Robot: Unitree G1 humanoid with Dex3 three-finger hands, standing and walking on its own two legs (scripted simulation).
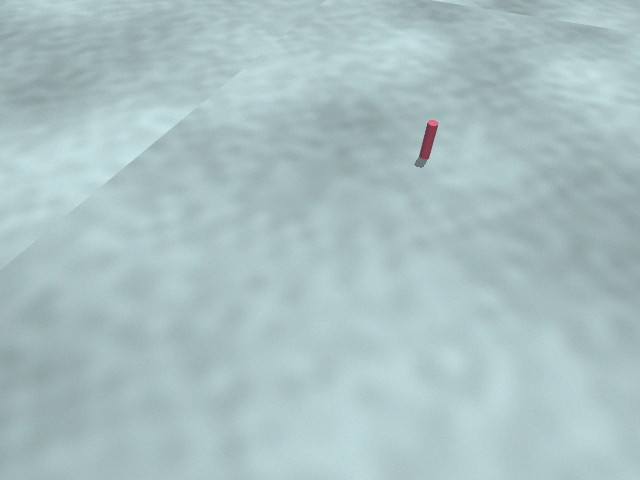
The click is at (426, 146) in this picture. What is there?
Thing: slim round
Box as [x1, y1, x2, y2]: [419, 120, 438, 158]
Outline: 434,120 429,120 427,123 419,155 422,158 427,158 430,152 438,123
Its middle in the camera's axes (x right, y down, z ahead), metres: +0.55 -0.48 +1.95
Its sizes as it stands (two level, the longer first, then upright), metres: 0.051 0.051 0.197
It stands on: the floor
